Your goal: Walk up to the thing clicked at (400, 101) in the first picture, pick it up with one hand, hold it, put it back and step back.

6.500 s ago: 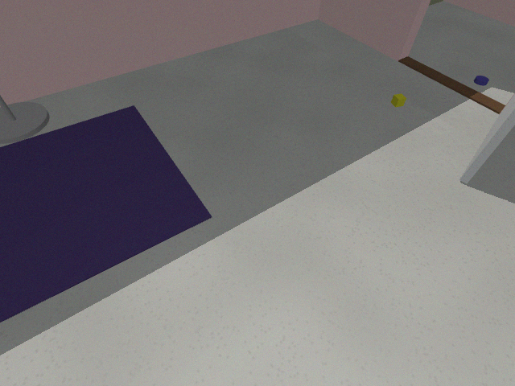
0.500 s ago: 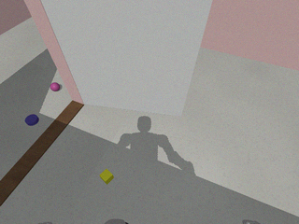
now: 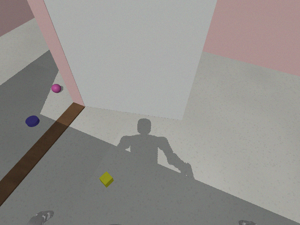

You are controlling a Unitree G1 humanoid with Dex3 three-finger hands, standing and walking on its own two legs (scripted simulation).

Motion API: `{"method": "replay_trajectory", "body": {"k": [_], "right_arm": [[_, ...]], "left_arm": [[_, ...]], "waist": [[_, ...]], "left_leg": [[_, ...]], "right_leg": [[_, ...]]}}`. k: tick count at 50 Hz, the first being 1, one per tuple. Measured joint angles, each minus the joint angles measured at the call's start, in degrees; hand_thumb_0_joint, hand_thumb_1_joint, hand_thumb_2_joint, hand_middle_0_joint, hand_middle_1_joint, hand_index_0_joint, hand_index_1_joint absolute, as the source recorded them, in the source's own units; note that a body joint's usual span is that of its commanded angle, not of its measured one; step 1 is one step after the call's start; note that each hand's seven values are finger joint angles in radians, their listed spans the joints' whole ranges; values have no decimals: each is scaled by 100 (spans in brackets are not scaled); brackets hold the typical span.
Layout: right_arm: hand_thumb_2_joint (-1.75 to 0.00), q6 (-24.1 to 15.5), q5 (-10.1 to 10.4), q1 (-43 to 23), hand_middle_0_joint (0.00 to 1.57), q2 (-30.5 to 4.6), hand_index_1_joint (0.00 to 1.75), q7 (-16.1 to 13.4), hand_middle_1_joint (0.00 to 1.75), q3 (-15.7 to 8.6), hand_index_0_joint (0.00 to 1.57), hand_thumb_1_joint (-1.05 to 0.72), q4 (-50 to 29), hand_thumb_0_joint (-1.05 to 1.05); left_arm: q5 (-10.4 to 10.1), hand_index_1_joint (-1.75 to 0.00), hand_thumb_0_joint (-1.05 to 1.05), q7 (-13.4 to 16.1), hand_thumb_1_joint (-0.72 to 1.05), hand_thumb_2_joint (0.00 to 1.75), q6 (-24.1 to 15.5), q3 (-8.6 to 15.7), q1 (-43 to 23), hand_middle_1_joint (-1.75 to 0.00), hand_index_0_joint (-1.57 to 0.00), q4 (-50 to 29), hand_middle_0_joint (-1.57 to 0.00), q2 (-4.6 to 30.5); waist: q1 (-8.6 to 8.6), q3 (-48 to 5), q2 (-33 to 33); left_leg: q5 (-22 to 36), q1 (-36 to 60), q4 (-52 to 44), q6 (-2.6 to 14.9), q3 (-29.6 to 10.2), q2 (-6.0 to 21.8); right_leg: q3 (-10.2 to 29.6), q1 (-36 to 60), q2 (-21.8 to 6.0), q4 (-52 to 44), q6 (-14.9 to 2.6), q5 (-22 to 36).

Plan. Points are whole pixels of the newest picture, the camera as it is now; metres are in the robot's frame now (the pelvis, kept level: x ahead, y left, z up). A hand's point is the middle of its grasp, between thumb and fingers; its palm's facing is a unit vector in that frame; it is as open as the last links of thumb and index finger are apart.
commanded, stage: walk up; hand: left
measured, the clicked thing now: (106, 179) +0.46 +0.26 -0.74
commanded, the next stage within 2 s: none
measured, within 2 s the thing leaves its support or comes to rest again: neither
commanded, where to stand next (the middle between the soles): +0.08 +0.00 m, yaw +2 degrees
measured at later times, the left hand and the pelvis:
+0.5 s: hand out of the picture +0.09 +0.26 -0.15, palm faces +0.05 -0.94 -0.33, open 7.4 cm; pelvis +0.02 +0.00 +0.00, yaw +2 degrees
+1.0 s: hand (56, 216) +0.17 +0.28 -0.16, palm faces +0.03 -0.90 -0.42, open 7.4 cm; pelvis +0.09 +0.00 -0.03, yaw +3 degrees
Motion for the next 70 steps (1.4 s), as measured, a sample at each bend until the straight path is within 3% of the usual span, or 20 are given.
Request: {"method": "replay_trajectory", "body": {"k": [21, 24, 26, 30, 32, 34, 38, 43, 47, 49, 50, 53, 55, 58, 60, 63, 65, 67, 70], "right_arm": [[-90, 32, -7, 39, 20, 38, 30, -16, 30, -5, 20, -91, -92, 1], [-90, 42, -79, 220, 20, 28, 30, 84, 30, -89, 20, -91, -227, 1], [-90, 73, -127, 419, 20, -8, 30, 146, 30, -145, 20, -91, -299, 1], [-90, 13, -160, 685, 20, -175, 30, 225, 30, -244, 20, -91, -418, 1], [-90, -92, -161, 754, 20, -211, 30, 220, 30, -297, 20, -91, -486, 1], [-90, -190, -195, 751, 20, -172, 30, 137, 30, -349, 20, -91, -569, 1], [-90, -252, -136, 884, 20, -128, 30, -4, 30, -319, 20, -91, -767, 0], [-90, -168, -91, 788, 20, -110, 30, -142, 30, -189, 20, -91, -833, 0], [-90, 101, -11, 535, 20, -118, 30, -153, 30, -180, 20, -91, -1014, 1], [-90, 237, 51, 420, 20, -130, 30, -142, 30, -184, 20, -91, -1098, 1], [-90, 299, 90, 323, 20, -154, 30, -145, 30, -197, 20, -91, -1119, 1], [-90, 494, 130, 70, 20, -182, 30, -205, 30, -254, 20, -91, -1211, 1], [-90, 515, 156, 9, 20, -233, 30, -207, 30, -287, 20, -91, -1305, 1], [-90, 468, 158, 92, 20, -294, 30, -195, 30, -303, 20, -91, -1406, 0], [-90, 437, 130, 209, 20, -327, 30, -180, 30, -283, 20, -91, -1350, 0], [-90, 417, 44, 427, 20, -319, 30, -115, 30, -236, 20, -91, -1163, 0], [-90, 378, -29, 583, 20, -292, 30, -55, 30, -227, 20, -91, -1048, 0], [-90, 341, -149, 658, 20, -184, 30, -6, 30, -250, 20, -91, -946, 0], [-90, 309, -222, 803, 20, -137, 30, 90, 30, -233, 20, -91, -953, 1]], "left_arm": [[6, -30, 1, 0, 91, 90, 10, 19, 266, -30, -20, -41, -20, -42], [121, -30, 1, -91, 91, 90, -48, 64, 492, -30, -20, -194, -20, -42], [177, -30, 1, -129, 91, 90, -125, 108, 741, -30, -20, -333, -20, -18], [220, -30, 1, -140, 91, 90, -232, 167, 1165, -30, -20, -517, -20, 59], [195, -30, 1, -147, 90, 90, -180, 174, 1316, -30, -20, -555, -20, 166], [122, -30, 1, -92, 91, 90, -60, 179, 1380, -30, -20, -528, -20, 237], [1, -30, 1, -11, 91, 90, 78, 102, 1338, -30, -20, -554, -20, 254], [-94, -30, 1, 36, 91, 90, 59, 24, 1143, -30, -20, -700, -20, 241], [-109, -30, 1, 101, 91, 90, 91, 7, 893, -30, -20, -863, -20, 185], [-78, -30, 1, 114, 91, 90, 58, 15, 839, -30, -20, -951, -20, 185], [-50, -30, 1, 125, 91, 90, 39, 30, 783, -30, -20, -973, -20, 147], [16, -30, 1, 124, 91, 90, 17, -25, 610, -30, -20, -1165, -20, 37], [43, -30, 1, 150, 91, 90, 22, -57, 526, -30, -20, -1317, -20, -50], [106, -30, 1, 208, 91, 90, 49, -50, 391, -30, -21, -1517, -20, -118], [147, -30, 1, 242, 90, 90, 13, -46, 328, -30, -21, -1614, -21, -146], [186, -30, 1, 226, 90, 90, -32, -41, 323, -30, -21, -1701, -21, -118], [146, -30, 1, 187, 90, 90, -18, -33, 355, -30, -21, -1691, -21, -40], [93, -30, 1, 183, 90, 90, 19, 4, 417, -30, -21, -1597, -21, 109], [37, -30, 1, 244, 90, 90, 104, 70, 651, -30, -21, -1224, -20, 158]], "waist": [[70, -26, -48], [95, -161, -56], [147, -290, -100], [227, -257, -70], [221, -163, -147], [194, -39, -316], [44, 78, -315], [24, 263, -272], [-6, 418, -115], [16, 409, -58], [-1, 447, 44], [26, 590, 125], [65, 630, 194], [87, 606, 253], [98, 553, 279], [93, 407, 222], [67, 300, 121], [88, 303, -192], [-43, 183, -183]], "left_leg": [[-38, -4, 13, 19, -144, -73], [-709, -49, 327, 125, -125, -92], [-1047, -184, 839, 128, 74, -64], [-1158, -296, 1006, 161, 298, 96], [-504, -138, 531, 181, 410, 70], [-370, -77, 595, 214, 538, -63], [-513, 116, 437, 268, 478, -93], [-616, 279, 428, 216, 502, -24], [-902, 78, 940, 114, 470, 96], [-1128, -99, 1345, 30, 472, 141], [-1190, -240, 1634, 54, 399, 191], [-2240, -829, 3327, 176, -170, -292], [-2270, -1106, 4319, 165, -427, -565], [-2110, -1177, 4862, 39, -527, -667], [-2073, -960, 4451, -34, -486, -576], [-2285, -393, 2973, -57, -247, -342], [-2132, 39, 1841, 25, -29, -237], [-1631, 285, 1322, 156, 157, -372], [-1595, 297, 1308, 228, 120, -261]], "right_leg": [[-156, 126, -40, -130, 22, -20], [-179, 185, -57, -37, -96, -371], [-197, 309, -103, -143, -137, -308], [-271, 625, -140, -316, 22, -287], [-274, 613, -249, 27, 111, -567], [-12, 210, -374, 1069, 40, -907], [636, -840, 29, 2991, -136, -1256], [802, -1401, -53, 2490, -29, -964], [548, -1517, -119, 1847, -9, -429], [424, -1397, -117, 1335, -41, 301], [369, -1438, -68, 1433, -24, 264], [385, -1599, -124, 1650, -66, 81], [414, -1659, -145, 1523, -73, 195], [384, -1785, -181, 1365, -92, 369], [313, -1834, -200, 1305, -95, 434], [171, -1892, -272, 1359, -76, 425], [88, -1958, -349, 1502, -14, 372], [222, -2034, -498, 1721, 39, 304], [605, -2120, -76, 2427, -10, -876]]}}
